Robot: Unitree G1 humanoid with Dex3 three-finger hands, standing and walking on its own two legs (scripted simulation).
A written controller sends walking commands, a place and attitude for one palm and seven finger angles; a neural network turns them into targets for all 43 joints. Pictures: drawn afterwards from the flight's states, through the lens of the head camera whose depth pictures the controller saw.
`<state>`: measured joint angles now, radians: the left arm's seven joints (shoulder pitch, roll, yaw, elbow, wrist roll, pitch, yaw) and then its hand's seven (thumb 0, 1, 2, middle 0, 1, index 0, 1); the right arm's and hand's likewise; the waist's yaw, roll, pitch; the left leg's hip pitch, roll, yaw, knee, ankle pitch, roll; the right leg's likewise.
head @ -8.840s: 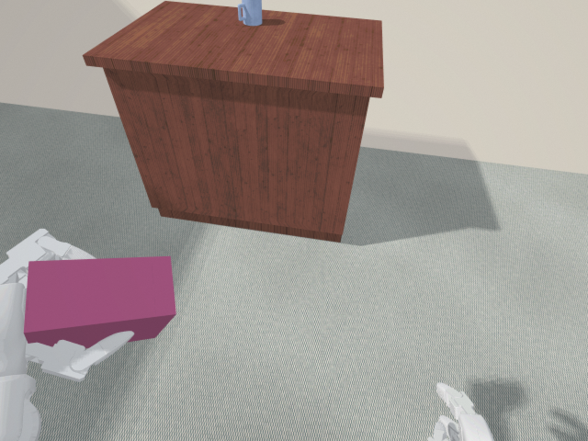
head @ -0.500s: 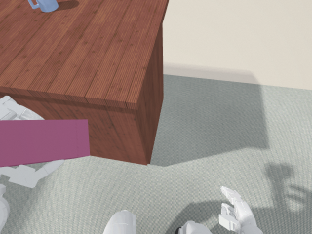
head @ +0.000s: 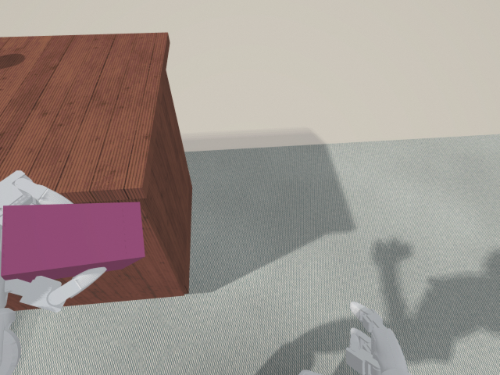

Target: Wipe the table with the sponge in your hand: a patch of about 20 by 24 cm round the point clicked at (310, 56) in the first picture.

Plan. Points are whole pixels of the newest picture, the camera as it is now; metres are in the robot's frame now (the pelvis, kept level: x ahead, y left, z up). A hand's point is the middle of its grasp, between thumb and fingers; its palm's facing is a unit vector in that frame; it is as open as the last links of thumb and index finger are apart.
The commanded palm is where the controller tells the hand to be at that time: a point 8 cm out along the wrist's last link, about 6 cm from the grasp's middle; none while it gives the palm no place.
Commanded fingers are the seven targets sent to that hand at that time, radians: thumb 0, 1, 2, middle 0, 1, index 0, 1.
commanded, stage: turn to face it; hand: left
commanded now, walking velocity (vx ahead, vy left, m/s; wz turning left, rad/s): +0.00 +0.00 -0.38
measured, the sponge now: (94, 242) +0.22 +0.21 +0.16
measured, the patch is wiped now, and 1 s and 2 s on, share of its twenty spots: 0.00 0.00 0.00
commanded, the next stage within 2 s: come to a stop and stand still in 0.34 s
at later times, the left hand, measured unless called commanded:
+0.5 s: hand (137, 268) +0.19 +0.14 +0.18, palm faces +0.23 -0.85 -0.48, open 10.0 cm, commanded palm +0.14 +0.20 +0.19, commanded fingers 0.00 0.10 1.30 -1.20 -1.60 -1.20 -1.60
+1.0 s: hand (157, 306) +0.16 +0.12 +0.17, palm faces +0.19 -0.85 -0.49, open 10.0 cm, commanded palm +0.11 +0.18 +0.19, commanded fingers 0.00 0.10 1.30 -1.20 -1.60 -1.20 -1.60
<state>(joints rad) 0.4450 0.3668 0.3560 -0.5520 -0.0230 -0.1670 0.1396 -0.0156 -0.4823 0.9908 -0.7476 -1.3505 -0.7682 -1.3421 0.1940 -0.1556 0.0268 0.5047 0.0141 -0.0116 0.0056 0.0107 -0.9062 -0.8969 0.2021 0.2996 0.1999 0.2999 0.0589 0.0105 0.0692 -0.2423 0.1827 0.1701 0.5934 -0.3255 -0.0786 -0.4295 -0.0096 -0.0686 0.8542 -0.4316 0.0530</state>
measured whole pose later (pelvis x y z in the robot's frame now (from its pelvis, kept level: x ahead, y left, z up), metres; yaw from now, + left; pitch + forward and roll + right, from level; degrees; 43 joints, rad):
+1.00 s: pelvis -0.09 -0.07 +0.01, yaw -9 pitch +0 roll +1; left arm 0.53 0.39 0.35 -0.53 -0.02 -0.20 0.14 -0.01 -0.48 0.99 -0.75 -1.35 -0.77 -1.34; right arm 0.20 -0.21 0.01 0.59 0.00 -0.01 -0.06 0.01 -0.91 -0.90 0.21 0.30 0.20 0.30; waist -0.02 0.00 0.07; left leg -0.28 0.03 0.06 0.61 -0.34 -0.02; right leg -0.28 0.01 -0.10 0.49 -0.22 -0.07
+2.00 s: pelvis -0.06 -0.03 +0.01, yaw -10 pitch +1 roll -1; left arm 0.42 0.39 0.38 -0.51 -0.03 -0.22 0.10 -0.02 -0.48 0.99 -0.76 -1.35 -0.77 -1.34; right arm 0.19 -0.20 0.03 0.52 -0.01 -0.10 -0.03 0.01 -0.90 -0.90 0.20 0.30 0.20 0.30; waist 0.01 -0.04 0.04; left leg -0.19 0.00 0.07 0.46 -0.28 0.04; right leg -0.21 0.00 -0.06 0.39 -0.19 0.00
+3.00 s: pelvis -0.06 -0.01 +0.00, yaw -11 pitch +0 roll -1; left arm 0.43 0.38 0.35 -0.44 -0.03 -0.22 0.12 -0.02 -0.48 1.00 -0.76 -1.35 -0.78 -1.34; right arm 0.23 -0.22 0.01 0.54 -0.01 -0.06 -0.04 0.01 -0.90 -0.90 0.20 0.30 0.20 0.30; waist 0.01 -0.01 0.00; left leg -0.22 -0.05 0.10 0.55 -0.33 0.09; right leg -0.27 -0.05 -0.03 0.54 -0.27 0.02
